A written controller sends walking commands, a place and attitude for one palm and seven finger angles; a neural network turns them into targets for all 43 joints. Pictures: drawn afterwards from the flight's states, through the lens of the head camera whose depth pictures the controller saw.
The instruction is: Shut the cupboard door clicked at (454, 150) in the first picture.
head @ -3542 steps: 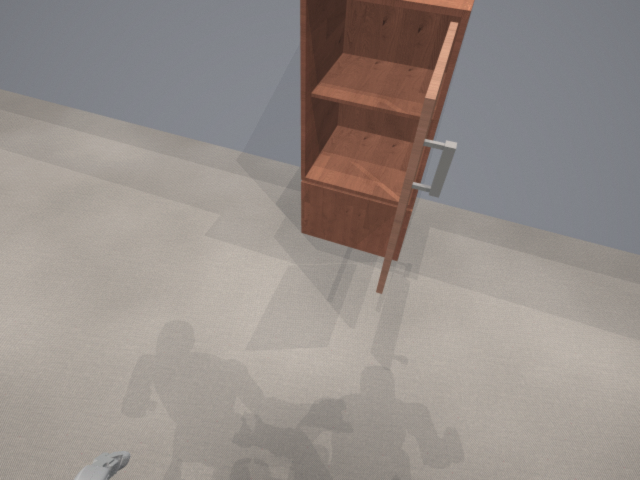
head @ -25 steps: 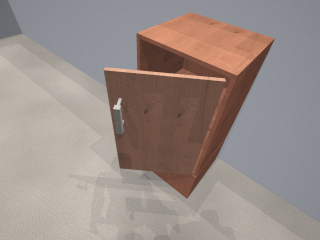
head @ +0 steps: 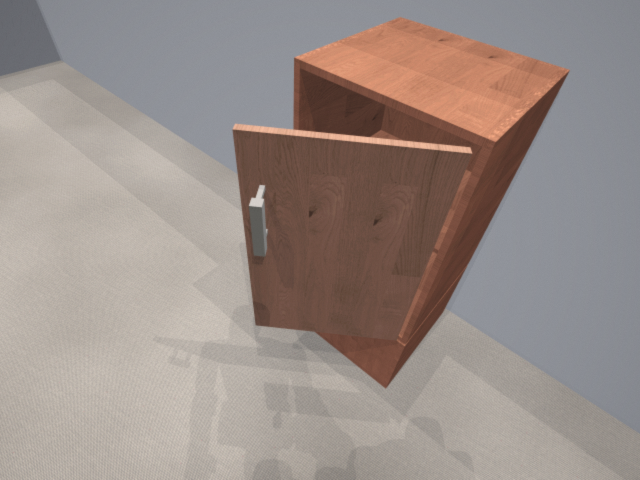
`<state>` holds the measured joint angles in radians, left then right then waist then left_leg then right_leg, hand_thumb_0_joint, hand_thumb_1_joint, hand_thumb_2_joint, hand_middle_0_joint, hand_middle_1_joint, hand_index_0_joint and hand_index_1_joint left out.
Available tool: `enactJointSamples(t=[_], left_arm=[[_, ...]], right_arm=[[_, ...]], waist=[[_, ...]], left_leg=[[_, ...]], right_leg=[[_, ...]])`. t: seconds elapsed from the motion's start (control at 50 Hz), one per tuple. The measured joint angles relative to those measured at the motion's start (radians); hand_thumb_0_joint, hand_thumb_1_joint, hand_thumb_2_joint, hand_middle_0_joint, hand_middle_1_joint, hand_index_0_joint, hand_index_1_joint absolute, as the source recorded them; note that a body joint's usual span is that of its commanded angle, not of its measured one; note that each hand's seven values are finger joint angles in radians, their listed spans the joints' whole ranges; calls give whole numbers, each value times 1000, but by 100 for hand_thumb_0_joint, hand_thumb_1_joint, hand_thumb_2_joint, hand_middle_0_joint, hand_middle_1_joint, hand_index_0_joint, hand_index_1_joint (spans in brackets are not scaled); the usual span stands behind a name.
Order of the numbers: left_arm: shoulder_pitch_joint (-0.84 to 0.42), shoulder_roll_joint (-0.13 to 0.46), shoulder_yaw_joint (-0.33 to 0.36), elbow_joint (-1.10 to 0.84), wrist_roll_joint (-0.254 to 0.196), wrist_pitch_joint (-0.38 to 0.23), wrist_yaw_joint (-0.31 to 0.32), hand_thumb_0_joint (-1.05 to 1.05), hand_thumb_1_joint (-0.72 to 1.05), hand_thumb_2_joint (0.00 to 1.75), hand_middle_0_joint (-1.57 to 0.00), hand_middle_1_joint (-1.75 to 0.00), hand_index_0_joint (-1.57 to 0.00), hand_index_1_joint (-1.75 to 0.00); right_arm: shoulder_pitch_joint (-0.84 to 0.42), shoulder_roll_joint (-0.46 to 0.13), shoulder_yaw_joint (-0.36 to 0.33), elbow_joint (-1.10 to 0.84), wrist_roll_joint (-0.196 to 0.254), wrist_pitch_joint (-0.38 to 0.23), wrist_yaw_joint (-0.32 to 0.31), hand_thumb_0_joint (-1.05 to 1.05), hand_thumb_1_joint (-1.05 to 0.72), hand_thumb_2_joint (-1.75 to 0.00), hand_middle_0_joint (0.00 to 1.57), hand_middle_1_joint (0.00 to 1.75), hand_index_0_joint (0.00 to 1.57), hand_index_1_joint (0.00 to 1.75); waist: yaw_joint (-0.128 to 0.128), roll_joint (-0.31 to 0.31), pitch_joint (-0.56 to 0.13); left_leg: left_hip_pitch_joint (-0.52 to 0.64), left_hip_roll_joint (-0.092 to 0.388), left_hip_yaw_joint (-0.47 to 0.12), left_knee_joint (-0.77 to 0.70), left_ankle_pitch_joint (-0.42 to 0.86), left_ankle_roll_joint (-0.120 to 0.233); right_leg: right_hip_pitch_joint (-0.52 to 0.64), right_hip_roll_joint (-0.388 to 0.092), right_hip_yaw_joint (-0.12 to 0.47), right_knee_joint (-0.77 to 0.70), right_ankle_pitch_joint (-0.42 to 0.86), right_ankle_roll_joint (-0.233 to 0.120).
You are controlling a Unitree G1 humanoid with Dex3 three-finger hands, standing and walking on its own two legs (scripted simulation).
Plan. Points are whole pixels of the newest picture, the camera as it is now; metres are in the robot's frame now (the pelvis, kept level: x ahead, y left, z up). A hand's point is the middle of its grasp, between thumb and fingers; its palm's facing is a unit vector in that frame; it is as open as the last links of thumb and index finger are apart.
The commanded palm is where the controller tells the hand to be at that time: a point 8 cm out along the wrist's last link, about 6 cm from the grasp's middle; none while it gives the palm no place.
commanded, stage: come to a stop and stand still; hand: left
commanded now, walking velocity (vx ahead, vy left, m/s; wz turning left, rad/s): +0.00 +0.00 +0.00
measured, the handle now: (260, 220) +0.55 +0.15 -0.03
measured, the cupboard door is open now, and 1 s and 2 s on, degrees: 36 36 36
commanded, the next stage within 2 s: look again from close up in 0.06 s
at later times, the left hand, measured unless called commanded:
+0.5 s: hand out of the picture -0.10 +0.13 -0.18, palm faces +0.08 -0.99 -0.14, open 7.3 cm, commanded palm none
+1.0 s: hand out of the picture -0.16 +0.19 -0.18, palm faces +0.07 -0.98 -0.20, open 7.3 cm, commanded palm none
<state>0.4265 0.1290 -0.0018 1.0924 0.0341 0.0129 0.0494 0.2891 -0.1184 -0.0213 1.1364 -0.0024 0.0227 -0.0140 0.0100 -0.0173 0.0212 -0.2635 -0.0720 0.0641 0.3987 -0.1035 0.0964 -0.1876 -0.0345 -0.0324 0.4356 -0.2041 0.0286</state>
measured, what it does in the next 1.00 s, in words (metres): steps on the spot: right foot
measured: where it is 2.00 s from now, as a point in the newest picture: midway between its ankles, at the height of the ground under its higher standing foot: outside the picture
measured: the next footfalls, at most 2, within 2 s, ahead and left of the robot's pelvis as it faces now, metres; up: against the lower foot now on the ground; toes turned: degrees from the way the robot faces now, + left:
right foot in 0.92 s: -0.11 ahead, -0.06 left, +0.00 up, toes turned -6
left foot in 1.18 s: -0.05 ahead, +0.18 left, +0.00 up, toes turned +5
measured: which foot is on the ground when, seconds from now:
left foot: down 0.00-0.90, up 0.92-1.00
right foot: down 0.00-0.68, up 0.70-0.90, down 0.92-1.00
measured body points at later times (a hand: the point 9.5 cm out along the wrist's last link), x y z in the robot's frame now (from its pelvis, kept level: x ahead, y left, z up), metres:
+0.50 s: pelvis -0.03 -0.01 +0.00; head -0.04 +0.00 +0.45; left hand -0.10 +0.19 -0.17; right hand -0.03 -0.23 -0.16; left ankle +0.08 +0.05 -0.73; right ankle +0.02 -0.14 -0.74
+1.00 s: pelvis -0.08 +0.03 +0.00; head -0.10 +0.04 +0.45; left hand -0.16 +0.25 -0.17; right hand -0.10 -0.21 -0.15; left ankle -0.03 +0.10 -0.68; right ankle -0.15 -0.06 -0.74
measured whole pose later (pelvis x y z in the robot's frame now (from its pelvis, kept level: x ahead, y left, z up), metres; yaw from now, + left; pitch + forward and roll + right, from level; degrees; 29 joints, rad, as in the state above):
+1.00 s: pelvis -0.08 +0.03 +0.00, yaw +0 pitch -2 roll -2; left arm 0.46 0.14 0.04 1.10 0.02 0.07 0.07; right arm 0.32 -0.15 -0.08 1.08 -0.02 0.07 -0.02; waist -0.02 -0.01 -0.03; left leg -0.54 -0.06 0.01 0.99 -0.30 -0.05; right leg -0.04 0.04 -0.12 0.39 -0.32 -0.06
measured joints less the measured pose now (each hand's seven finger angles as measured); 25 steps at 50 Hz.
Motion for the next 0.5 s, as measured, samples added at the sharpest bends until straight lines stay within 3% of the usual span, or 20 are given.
enactJointSamples(t=[0.22,0.5], left_arm=[[25,-17,5,6,2,-4,0,0,91,90,-19,-30,-20,-30],[25,-29,9,5,-5,-1,-3,0,91,90,-19,-30,-20,-30]], right_arm=[[-7,-12,-9,-8,-1,1,-2,2,-92,-90,20,29,20,30],[0,-1,-8,-15,-2,7,-2,1,-91,-90,20,29,19,30]], waist=[[2,6,-10],[-4,10,-2]], left_leg=[[-4,-6,-3,-21,8,-6],[-50,11,-14,36,-63,-45]], right_leg=[[-14,2,10,4,1,-5],[-42,25,12,19,-14,-17]])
